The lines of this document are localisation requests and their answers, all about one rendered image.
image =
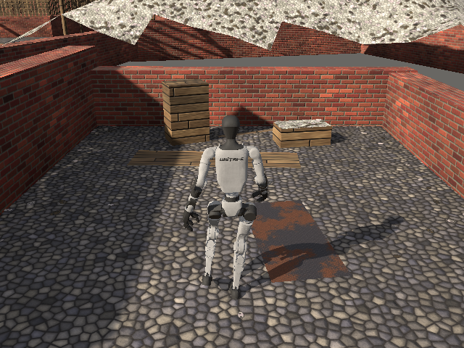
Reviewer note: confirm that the robot right hand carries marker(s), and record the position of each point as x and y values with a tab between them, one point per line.
262	198

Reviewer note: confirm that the humanoid robot torso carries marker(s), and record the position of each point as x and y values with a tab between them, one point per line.
231	171

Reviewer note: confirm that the right robot forearm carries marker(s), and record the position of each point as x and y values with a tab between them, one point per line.
263	187

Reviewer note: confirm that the left robot upper arm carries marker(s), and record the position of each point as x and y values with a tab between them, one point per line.
204	166

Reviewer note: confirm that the right robot shin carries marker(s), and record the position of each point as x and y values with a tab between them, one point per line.
238	266

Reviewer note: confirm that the robot left hand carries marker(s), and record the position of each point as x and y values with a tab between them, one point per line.
186	220

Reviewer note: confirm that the right robot upper arm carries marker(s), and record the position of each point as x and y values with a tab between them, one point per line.
254	153

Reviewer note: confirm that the left robot forearm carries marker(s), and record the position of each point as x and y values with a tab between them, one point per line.
193	198

